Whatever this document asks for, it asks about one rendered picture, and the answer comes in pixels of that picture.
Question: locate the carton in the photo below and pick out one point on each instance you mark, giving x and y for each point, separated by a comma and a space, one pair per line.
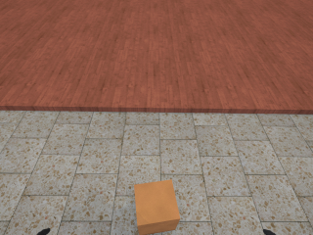
156, 207

